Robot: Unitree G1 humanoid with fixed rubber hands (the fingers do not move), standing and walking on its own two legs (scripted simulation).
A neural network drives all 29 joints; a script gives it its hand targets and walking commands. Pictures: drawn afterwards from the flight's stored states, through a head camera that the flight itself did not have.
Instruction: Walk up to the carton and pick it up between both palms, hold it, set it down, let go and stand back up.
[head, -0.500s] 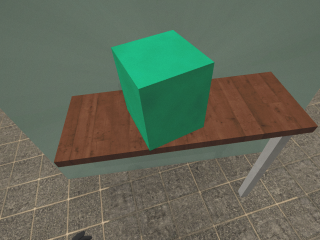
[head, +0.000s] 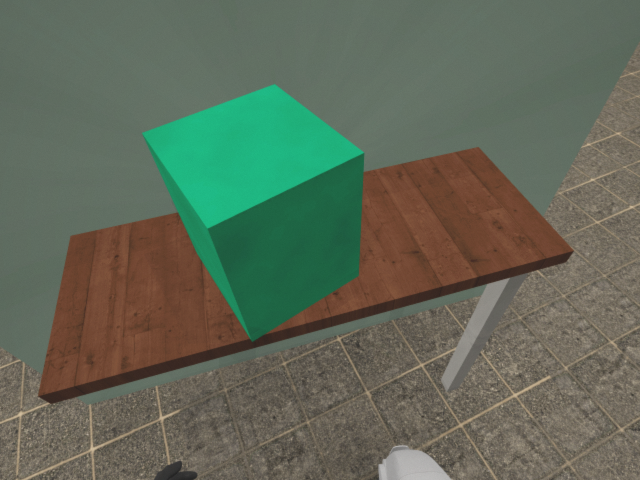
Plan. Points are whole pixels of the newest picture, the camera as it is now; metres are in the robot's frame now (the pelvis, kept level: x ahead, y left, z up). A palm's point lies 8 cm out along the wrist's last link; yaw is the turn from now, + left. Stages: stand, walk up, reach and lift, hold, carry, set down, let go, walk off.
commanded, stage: walk up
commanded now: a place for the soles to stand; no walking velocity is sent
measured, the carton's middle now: (263, 213) +0.47 +0.08 +0.06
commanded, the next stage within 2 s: none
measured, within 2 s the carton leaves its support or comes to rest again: neither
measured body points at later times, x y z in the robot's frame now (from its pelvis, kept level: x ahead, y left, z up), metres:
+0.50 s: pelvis +0.05 -0.04 -0.02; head +0.05 -0.01 +0.43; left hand +0.13 +0.25 -0.15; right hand +0.15 -0.32 -0.12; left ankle +0.08 +0.08 -0.73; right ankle +0.14 -0.13 -0.72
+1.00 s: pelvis +0.08 -0.05 +0.00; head +0.09 -0.05 +0.45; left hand +0.14 +0.23 -0.11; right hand +0.23 -0.27 -0.12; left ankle +0.08 +0.08 -0.73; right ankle +0.11 -0.15 -0.73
